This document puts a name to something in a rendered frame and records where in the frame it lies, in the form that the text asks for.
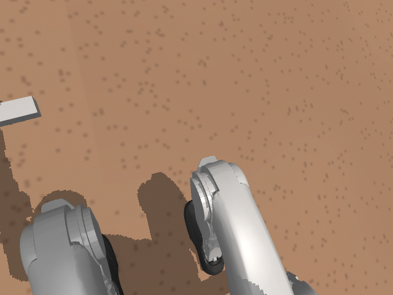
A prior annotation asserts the left robot foot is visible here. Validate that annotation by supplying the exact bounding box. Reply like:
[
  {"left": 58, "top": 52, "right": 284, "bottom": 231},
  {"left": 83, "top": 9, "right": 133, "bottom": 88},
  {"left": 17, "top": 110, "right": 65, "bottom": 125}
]
[{"left": 102, "top": 234, "right": 124, "bottom": 295}]

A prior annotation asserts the small box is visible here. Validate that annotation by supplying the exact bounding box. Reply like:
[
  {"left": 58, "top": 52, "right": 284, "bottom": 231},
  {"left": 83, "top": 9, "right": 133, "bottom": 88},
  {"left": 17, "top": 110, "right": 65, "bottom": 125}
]
[{"left": 0, "top": 96, "right": 42, "bottom": 127}]

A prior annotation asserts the right robot hand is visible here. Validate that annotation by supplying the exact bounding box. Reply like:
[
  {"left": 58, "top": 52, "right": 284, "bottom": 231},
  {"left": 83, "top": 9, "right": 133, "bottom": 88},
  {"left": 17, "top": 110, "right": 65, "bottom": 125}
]
[{"left": 286, "top": 271, "right": 318, "bottom": 295}]

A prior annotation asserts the right robot foot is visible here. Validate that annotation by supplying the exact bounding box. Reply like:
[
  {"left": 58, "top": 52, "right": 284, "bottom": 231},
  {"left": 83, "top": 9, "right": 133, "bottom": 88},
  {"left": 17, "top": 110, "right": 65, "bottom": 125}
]
[{"left": 184, "top": 200, "right": 224, "bottom": 275}]

